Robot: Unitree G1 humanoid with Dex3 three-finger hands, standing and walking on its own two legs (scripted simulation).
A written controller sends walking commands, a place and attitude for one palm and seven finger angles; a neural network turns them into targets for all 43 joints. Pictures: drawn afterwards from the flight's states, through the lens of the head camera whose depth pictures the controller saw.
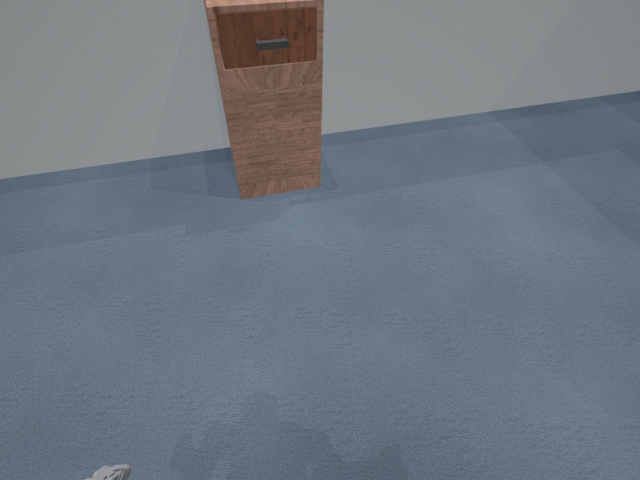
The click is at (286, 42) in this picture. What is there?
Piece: drawer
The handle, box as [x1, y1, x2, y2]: [255, 37, 288, 50]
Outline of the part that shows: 287,40 283,37 281,37 280,39 262,41 255,39 258,50 288,47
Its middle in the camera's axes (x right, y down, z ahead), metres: -0.18 -0.69 +1.36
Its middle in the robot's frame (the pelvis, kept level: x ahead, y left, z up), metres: +1.47 +0.25 -0.05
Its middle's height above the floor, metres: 0.72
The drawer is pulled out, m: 0.00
